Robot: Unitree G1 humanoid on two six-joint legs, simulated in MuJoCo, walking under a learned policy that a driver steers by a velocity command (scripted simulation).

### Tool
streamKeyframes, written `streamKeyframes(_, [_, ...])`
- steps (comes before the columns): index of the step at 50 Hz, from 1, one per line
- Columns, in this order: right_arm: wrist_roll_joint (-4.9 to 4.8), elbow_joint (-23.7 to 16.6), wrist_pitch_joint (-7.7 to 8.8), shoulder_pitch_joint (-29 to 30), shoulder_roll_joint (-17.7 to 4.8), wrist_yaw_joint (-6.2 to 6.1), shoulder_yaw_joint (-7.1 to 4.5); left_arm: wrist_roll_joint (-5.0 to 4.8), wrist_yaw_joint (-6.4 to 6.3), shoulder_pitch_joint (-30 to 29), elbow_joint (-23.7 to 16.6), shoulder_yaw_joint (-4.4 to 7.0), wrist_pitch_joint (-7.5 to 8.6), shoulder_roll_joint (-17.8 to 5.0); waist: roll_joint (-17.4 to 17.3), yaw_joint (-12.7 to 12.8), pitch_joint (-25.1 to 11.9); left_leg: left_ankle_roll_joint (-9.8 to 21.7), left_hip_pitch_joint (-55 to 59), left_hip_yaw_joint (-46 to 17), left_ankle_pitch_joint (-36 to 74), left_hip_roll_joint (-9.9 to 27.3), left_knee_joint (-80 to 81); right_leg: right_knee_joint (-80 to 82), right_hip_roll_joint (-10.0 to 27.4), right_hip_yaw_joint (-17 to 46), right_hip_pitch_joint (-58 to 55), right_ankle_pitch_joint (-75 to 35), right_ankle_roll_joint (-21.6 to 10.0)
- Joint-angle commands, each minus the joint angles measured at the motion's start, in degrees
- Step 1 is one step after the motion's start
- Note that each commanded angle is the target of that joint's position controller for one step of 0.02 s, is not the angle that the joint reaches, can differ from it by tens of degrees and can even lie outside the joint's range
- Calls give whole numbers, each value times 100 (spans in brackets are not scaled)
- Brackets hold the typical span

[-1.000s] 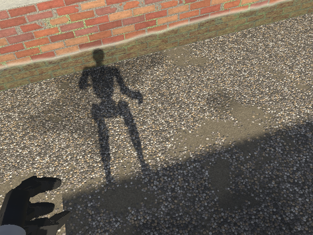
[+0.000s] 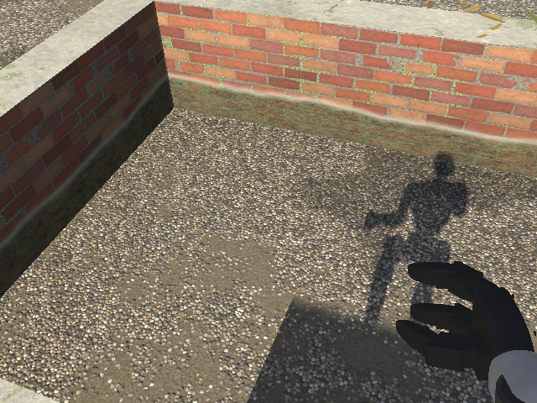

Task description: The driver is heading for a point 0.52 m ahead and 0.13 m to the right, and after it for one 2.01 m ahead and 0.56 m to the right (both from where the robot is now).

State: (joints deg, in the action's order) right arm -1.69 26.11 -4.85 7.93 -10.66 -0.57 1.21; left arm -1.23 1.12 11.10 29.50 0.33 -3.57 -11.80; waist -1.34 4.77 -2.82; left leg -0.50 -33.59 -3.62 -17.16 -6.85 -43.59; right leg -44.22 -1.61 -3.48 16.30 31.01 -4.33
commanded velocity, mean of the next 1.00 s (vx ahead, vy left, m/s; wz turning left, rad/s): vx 1.00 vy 0.00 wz -0.39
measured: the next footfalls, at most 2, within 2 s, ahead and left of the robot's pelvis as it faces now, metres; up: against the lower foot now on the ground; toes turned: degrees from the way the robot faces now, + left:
left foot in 0.24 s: +0.00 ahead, +0.16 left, +0.00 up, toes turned -11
right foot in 0.64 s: -0.11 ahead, -0.11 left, +0.00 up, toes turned -32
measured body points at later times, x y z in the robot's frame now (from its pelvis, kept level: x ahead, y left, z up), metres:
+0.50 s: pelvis -0.10 +0.05 +0.03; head -0.08 +0.04 +0.47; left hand +0.22 +0.20 -0.01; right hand -0.05 -0.24 -0.07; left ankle -0.04 +0.17 -0.70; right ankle -0.10 -0.09 -0.61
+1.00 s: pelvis -0.07 -0.06 +0.01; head -0.06 -0.08 +0.46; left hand +0.13 +0.12 -0.09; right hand +0.02 -0.35 -0.08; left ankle +0.13 +0.00 -0.62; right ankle -0.14 -0.09 -0.70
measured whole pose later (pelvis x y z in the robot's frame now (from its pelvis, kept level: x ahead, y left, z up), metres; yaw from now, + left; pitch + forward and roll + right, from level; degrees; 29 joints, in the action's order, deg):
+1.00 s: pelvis -0.07 -0.06 +0.01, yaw -24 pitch +1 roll +0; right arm 0.5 35.1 -2.6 -6.5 -11.9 0.2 -1.3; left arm 1.9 -1.3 19.3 36.7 -0.9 2.7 -12.7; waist -1.2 1.2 -0.8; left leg 0.0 -48.9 -5.6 4.7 -2.4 -65.0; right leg -39.1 -0.9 -9.4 14.2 26.8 -4.4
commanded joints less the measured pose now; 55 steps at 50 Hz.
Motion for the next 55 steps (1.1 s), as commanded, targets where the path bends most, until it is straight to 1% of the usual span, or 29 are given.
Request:
streamKeyframes(1, [47,-980,205,1106,-492,14,-220,78,-135,33,-292,262,36,-1258,2069,-60,1473,-303,-2959,-323,-825,167,-2009,3293,1956,5009,574,1926,-735])
streamKeyframes(2, [109,-926,286,1093,-784,18,-320,177,-285,-954,-661,266,106,-1364,884,-587,1269,-443,-2459,-661,371,516,-2243,3710,2191,5151,1088,2610,-771])
streamKeyframes(3, [200,-754,280,845,-773,65,-342,163,-338,-1476,-834,196,182,-1252,421,-817,678,-559,-1262,-401,748,576,-2553,3553,1931,4462,1602,1860,-621])
streamKeyframes(5, [234,-427,181,-19,-529,57,-283,83,-262,-2046,-927,66,366,-807,363,-1167,23,-726,826,114,860,543,-2729,3019,960,2629,2443,-42,-195])
streamKeyframes(7, [165,-442,170,90,-289,82,-117,78,-256,-1521,-745,81,412,-717,684,-806,-219,-690,1578,481,578,525,-1620,2947,394,1735,2005,-1118,1])
streamKeyframes(10, [-25,-438,309,236,-114,-3,11,9,-200,-646,-499,347,255,-865,721,-263,-226,-509,1126,402,9,555,670,2320,407,1970,69,-1390,-385])
streamKeyframes(12, [79,-142,353,-454,73,-60,24,-96,-162,-581,-460,407,73,-855,435,-426,-308,-329,2051,726,182,451,1812,1874,314,2089,198,-792,-326])
streamKeyframes(13, [248,36,423,-1015,9,-55,-30,-110,-160,-292,-446,388,44,-624,-22,-424,-457,-232,3111,273,-66,896,1491,1078,-19,1816,994,-506,-140])
streamKeyframes(14, [475,141,453,-1270,-639,-30,-173,-189,-128,-709,-740,288,88,-350,-1229,-641,-155,220,3993,-1173,-425,2023,1625,150,-581,1170,3188,-281,216])
streamKeyframes(15, [485,279,497,-1523,-1609,-67,-509,56,-214,-1502,-1006,227,176,-397,-1705,-1068,32,726,3131,-2759,-2208,3004,2645,-1000,-341,1095,4093,-640,328])
streamKeyframes(16, [531,155,577,-1293,-1358,-123,-419,155,-239,-1888,-1094,303,253,-544,-662,-865,122,896,2613,-3126,-2165,3167,2781,-1711,-139,1616,3999,-1125,379])
streamKeyframes(17, [573,130,638,-900,-1155,-143,-313,122,-217,-1507,-904,334,268,-606,-459,-440,-108,823,2344,-2632,-1713,2990,2641,-2154,-150,1546,3668,-1405,446])
streamKeyframes(19, [469,137,737,-563,-998,-178,-237,173,-108,-846,-628,414,158,-824,-644,-61,-421,682,1818,-1585,-1123,2624,2522,-2933,-88,1123,2977,-1810,579])
streamKeyframes(23, [422,284,828,-1019,-1073,-180,-290,111,-38,-1164,-691,311,-108,-741,-536,-289,-243,570,1648,-546,-702,2515,2465,-3068,184,772,2893,-2224,665])
streamKeyframes(26, [425,431,872,-1550,-1286,-189,-422,59,23,-1534,-837,167,-64,-574,-633,-596,-224,395,1714,357,-449,2485,2427,-1368,433,301,2021,-1811,497])
streamKeyframes(28, [409,490,832,-1648,-1446,-185,-518,37,75,-1419,-858,187,-79,-626,-987,-645,-238,411,1694,673,-608,2573,2547,-719,512,-78,1222,-1124,368])
streamKeyframes(30, [358,608,706,-1739,-1522,-135,-596,22,123,-1236,-786,219,-44,-674,-829,-595,-176,339,1700,927,-765,2676,2265,-48,472,-299,558,-1051,183])
streamKeyframes(31, [320,596,631,-1774,-1378,-141,-568,79,146,-622,-460,213,21,-608,-301,-395,-268,255,1343,1217,-801,2390,1641,564,200,-315,-350,-1236,122])
streamKeyframes(32, [372,554,532,-1604,-1029,-160,-471,111,152,507,36,227,116,-555,770,86,-219,161,763,1618,-376,1884,35,773,-292,-358,-1180,-1004,182])
streamKeyframes(33, [373,116,452,-1052,-392,-169,-276,135,175,991,86,167,210,-724,2247,266,452,15,-1343,1351,-1743,1435,-2083,727,557,1295,-1583,-2342,-38])
streamKeyframes(34, [486,-362,428,-446,-629,-244,-297,15,16,1089,-19,451,129,-1668,3040,593,4,-176,-2730,661,-1901,728,-2688,1859,1298,2902,-2085,-2686,-559])
streamKeyframes(35, [421,-540,480,119,-730,-323,-303,137,-126,1181,-89,491,151,-1700,1877,758,-173,-196,-2960,-304,-1451,782,-3159,2264,1902,3640,-1935,-2031,-860])
streamKeyframes(36, [330,-446,533,52,-717,-329,-285,260,-225,776,-131,387,207,-1427,1058,414,-217,-204,-2969,-632,-925,781,-3244,2129,2110,3621,-1686,-1559,-897])
streamKeyframes(38, [290,-124,556,-607,-535,-245,-250,391,-273,214,-184,195,362,-979,453,-185,-352,-242,-2443,-970,-211,650,-3156,1882,2078,2955,-876,-1048,-576])
streamKeyframes(42, [266,277,293,-1282,-620,-95,-374,326,-223,-97,-113,89,615,-827,440,-664,150,-287,-2004,-892,1549,468,-2997,2323,1768,2141,284,-402,-69])
streamKeyframes(47, [241,435,322,-1012,-435,36,-331,294,-257,450,246,120,756,-880,283,-466,343,20,-1894,-431,2581,543,-2330,2017,1608,1041,-21,-1523,125])
streamKeyframes(49, [213,400,320,-759,-426,113,-321,336,-278,793,367,139,743,-908,431,-283,443,137,-2149,-196,2258,621,-2194,2010,1682,899,-472,-1920,71])
streamKeyframes(52, [187,329,343,-490,-326,220,-289,335,-354,1431,648,228,613,-957,578,-15,545,336,-1905,460,1297,728,-1505,1548,1794,214,-1050,-4349,89])
streamKeyframes(55, [148,259,280,-495,-349,300,-291,317,-467,1323,743,282,481,-987,868,-8,583,548,-1442,806,139,819,-867,1196,1846,-207,-1448,-6076,50])
Velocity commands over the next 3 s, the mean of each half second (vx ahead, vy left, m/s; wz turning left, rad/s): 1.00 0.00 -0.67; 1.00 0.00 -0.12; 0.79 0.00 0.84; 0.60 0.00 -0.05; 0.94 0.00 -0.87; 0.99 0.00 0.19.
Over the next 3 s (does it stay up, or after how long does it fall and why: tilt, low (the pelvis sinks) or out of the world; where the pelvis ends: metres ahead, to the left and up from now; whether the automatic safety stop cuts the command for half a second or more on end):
stays up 0.00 -0.04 0.01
